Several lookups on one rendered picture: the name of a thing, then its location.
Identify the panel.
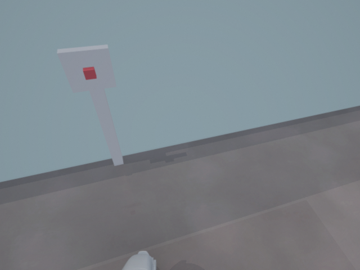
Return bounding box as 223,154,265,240
57,44,124,166

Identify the button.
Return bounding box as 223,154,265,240
83,67,97,80

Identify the robot left thigh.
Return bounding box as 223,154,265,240
122,254,156,270

